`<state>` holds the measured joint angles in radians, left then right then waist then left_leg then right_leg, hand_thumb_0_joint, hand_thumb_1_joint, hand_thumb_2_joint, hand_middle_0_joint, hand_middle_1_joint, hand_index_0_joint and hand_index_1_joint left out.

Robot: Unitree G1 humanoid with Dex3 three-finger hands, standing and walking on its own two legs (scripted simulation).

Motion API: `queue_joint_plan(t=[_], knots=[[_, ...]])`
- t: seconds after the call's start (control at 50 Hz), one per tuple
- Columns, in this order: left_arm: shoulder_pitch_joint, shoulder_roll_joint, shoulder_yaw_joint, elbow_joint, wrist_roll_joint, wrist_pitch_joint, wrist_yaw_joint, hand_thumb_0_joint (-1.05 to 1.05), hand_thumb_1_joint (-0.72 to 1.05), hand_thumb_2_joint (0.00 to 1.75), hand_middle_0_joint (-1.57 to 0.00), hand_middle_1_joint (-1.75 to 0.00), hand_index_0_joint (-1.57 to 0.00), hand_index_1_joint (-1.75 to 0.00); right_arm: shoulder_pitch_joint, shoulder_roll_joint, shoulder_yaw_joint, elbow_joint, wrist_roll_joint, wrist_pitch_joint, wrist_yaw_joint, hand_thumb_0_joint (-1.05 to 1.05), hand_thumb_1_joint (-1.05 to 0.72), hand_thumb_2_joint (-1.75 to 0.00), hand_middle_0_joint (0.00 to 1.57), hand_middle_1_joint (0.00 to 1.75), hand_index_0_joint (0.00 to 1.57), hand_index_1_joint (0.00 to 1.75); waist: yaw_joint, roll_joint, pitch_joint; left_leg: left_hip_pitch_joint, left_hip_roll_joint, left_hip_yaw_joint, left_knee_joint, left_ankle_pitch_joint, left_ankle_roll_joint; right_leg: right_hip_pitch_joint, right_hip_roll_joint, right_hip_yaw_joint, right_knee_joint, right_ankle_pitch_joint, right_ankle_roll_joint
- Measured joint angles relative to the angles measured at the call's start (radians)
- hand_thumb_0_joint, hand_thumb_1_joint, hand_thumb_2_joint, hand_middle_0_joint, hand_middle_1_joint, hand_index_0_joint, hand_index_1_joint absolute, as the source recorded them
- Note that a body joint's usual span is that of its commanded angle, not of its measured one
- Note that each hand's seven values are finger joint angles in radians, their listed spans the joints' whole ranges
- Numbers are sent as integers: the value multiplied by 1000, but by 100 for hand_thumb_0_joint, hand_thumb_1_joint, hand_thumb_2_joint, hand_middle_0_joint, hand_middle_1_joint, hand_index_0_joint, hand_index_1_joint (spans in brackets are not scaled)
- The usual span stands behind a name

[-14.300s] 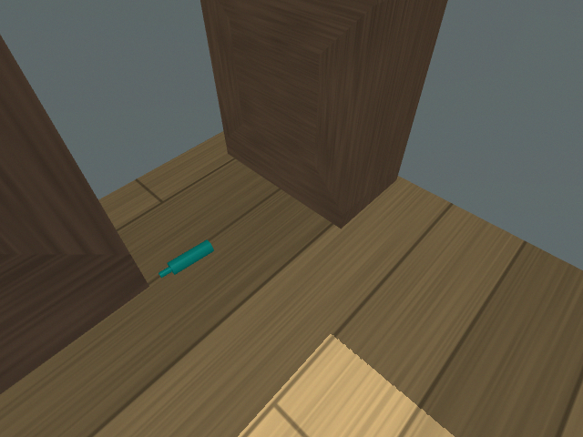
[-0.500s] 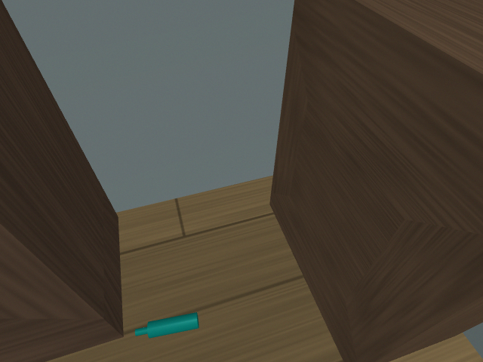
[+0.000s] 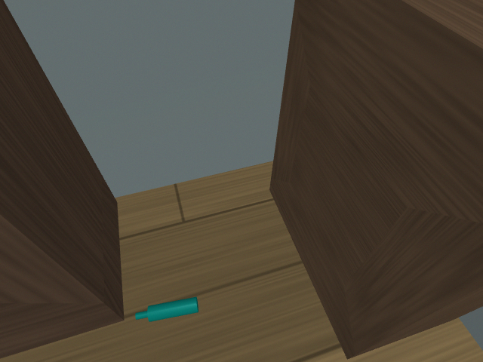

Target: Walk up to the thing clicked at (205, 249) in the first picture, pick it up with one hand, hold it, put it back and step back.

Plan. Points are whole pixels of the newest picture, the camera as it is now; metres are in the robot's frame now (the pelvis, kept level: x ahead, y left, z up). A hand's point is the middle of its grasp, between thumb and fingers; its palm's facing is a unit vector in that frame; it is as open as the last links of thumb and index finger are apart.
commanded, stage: walk up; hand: left
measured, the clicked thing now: (167, 310) +0.42 +0.31 -0.75
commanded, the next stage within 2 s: none
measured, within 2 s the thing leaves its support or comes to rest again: neither
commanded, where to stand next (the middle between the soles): +0.06 +0.01 m, yaw +0 degrees
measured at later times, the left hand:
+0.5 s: hand out of the picture -0.02 +0.24 -0.15, palm faces +0.05 -0.90 -0.44, open 7.4 cm
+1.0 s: hand out of the picture -0.22 +0.28 -0.17, palm faces -0.01 -0.90 -0.43, open 7.4 cm
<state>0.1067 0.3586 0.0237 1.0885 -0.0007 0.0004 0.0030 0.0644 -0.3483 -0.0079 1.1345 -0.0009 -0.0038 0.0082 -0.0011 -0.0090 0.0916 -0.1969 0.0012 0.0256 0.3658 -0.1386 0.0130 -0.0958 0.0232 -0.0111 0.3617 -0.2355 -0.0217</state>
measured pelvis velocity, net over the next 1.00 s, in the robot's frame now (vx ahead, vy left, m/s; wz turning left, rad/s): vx -0.28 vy -0.01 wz -0.01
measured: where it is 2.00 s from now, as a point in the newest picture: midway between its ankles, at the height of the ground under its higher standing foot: outside the picture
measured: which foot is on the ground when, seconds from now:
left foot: down 0.00-0.22, up 0.24-0.60, down 0.62-1.00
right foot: down 0.00-0.66, up 0.68-1.00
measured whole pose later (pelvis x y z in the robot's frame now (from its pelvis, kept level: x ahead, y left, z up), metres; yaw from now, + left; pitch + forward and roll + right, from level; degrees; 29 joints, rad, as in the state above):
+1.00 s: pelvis -0.28 -0.01 -0.02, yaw -1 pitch -3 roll -1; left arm 0.23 0.41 0.08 0.89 0.02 0.02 0.02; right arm 0.04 -0.37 -0.05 0.82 -0.04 0.05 0.01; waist 0.03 0.00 0.19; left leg -0.39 0.05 0.05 0.60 -0.17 0.02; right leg -0.22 0.01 0.06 0.76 -0.49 0.03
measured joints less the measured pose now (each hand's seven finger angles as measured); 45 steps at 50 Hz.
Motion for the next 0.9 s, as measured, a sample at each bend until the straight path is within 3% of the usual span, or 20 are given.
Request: queue_joint_plan(t=[0.08, 0.12, 0.18, 0.2, 0.22, 0.28, 0.3, 0.34, 0.4, 0.46, 0.58, 0.62, 0.66, 0.68, 0.72, 0.78, 0.84, 0.9], knots=[[-29, 28, 18, -52, -3, 20, 4, 0, 90, 90, -20, -30, -21, -30, -31, -9, -17, -54, 5, 17, 0, 1, -91, -90, 20, 30, 20, 30, 4, -12, 66, -61, -4, 5, 57, 0, 2, -98, -5, 3, 136, -34, -8], [-34, 37, 25, -75, 1, 31, 4, 0, 90, 90, -20, -30, -21, -30, -42, -18, -26, -81, 1, 28, -2, 1, -91, -90, 20, 30, 20, 30, 5, -8, 89, -90, -1, 4, 89, -2, 0, -147, -2, 8, 245, -97, -18], [-10, 36, 33, -104, 7, 39, 0, 0, 91, 90, -20, -30, -20, -30, -50, -36, -39, -119, -9, 47, -7, 1, -91, -90, 20, 30, 20, 30, 12, 19, 90, -148, 18, -1, 162, -19, -9, -168, 0, 7, 339, -140, -37], [7, 39, 35, -114, 9, 38, -1, 0, 91, 90, -20, -30, -20, -30, -51, -40, -41, -130, -9, 52, -8, 1, -91, -90, 20, 30, 20, 30, 17, 20, 81, -174, 19, 2, 197, -31, -12, -158, -7, 15, 320, -111, -37], [19, 39, 40, -120, 14, 37, 0, 0, 91, 90, -20, -30, -20, -30, -55, -46, -42, -140, -5, 56, -9, 1, -91, -90, 20, 30, 20, 30, 21, 25, 77, -202, 20, -4, 239, -43, -11, -151, -4, 19, 306, -162, -21], [36, 19, 39, -132, 29, 43, 2, 0, 91, 90, -20, -30, -20, -30, -63, -58, -49, -165, -3, 68, -19, 1, -91, -90, 20, 30, 20, 30, 24, 44, 101, -272, -49, -110, 500, -304, -6, -165, -4, 9, 335, -167, -28], [42, 14, 38, -139, 33, 45, 3, 0, 91, 90, -20, -30, -20, -30, -57, -56, -50, -173, -3, 70, -20, 1, -91, -90, 20, 30, 20, 30, 31, 39, 101, -290, -76, -123, 591, -349, -5, -172, -12, 13, 333, -155, -31], [49, 4, 37, -152, 38, 48, 7, 0, 90, 90, -20, -30, -21, -30, -39, -55, -49, -186, 2, 67, -17, 1, -91, -90, 20, 30, 20, 30, 39, 32, 96, -304, -110, -143, 723, -367, -8, -184, -22, 17, 307, -126, -32], [40, -8, 33, -179, 39, 48, 13, 0, 90, 90, -20, -30, -21, -30, -2, -62, -41, -199, 5, 61, -19, 1, -91, -90, 20, 30, 20, 30, 33, 37, 86, -283, -120, -161, 800, -347, -18, -208, -32, -3, 278, -92, -28], [24, -17, 30, -227, 33, 36, 23, 0, 90, 90, -20, -30, -21, -30, 25, -70, -35, -198, -2, 64, -29, 1, -91, -90, 20, 30, 20, 30, 30, 45, 93, -224, -96, -155, 755, -359, -29, -233, -38, -28, 279, -74, -25], [-4, -14, 31, -297, 22, 27, 35, 0, 90, 90, -20, -30, -21, -30, 27, -61, -34, -210, -17, 65, -30, 1, -91, -90, 20, 30, 20, 30, 23, 34, 138, -118, -32, -103, 486, -372, -30, -281, -64, -68, 323, -47, -9], [-4, -2, 30, -303, 20, 35, 31, 0, 90, 90, -20, -30, -21, -30, 25, -55, -37, -219, -19, 59, -23, 1, -91, -90, 20, 30, 20, 30, 17, 22, 141, -83, -18, -81, 378, -319, -19, -302, -75, -75, 352, -42, 2], [-6, 22, 33, -294, 17, 47, 27, 0, 90, 90, -20, -30, -21, -30, 19, -33, -43, -223, -24, 55, -17, 1, -91, -90, 20, 30, 20, 30, 24, -28, 151, -71, -42, -50, 350, -245, -6, -321, -100, -47, 387, -37, 10], [-3, 29, 38, -284, 14, 54, 28, 0, 90, 90, -20, -30, -21, -30, 21, -23, -42, -228, -28, 55, -11, 1, -91, -90, 20, 30, 20, 30, 31, -42, 148, -73, -43, -37, 357, -244, -1, -333, -87, -16, 420, -95, 5], [7, 31, 47, -258, 17, 68, 34, 0, 90, 90, -20, -30, -21, -30, 32, -15, -37, -236, -32, 56, 1, 1, -91, -90, 20, 30, 20, 30, 19, -25, 126, -85, -18, -47, 363, -236, 10, -363, -5, 47, 591, -272, 7], [29, 40, 59, -237, 12, 73, 33, 0, 90, 90, -20, -30, -21, -30, 50, 0, -29, -240, -41, 62, -1, 1, -91, -90, 21, 30, 20, 30, 8, -14, 81, -90, 8, -61, 295, -176, 12, -386, 82, 107, 836, -308, 3], [58, 52, 68, -240, 9, 59, 28, 0, 90, 90, -20, -30, -21, -30, 42, 3, -28, -252, -40, 64, -4, 1, -91, -90, 21, 30, 20, 30, 22, -19, 60, -105, 20, -42, 225, -109, 12, -364, 98, 136, 923, -260, 20], [85, 58, 68, -236, 13, 46, 28, 0, 90, 90, -20, -30, -21, -30, 16, -4, -34, -278, -33, 59, -5, 1, -91, -90, 21, 30, 20, 30, 27, -11, 75, -129, 29, -23, 197, -62, 17, -290, 64, 124, 817, -252, 52]])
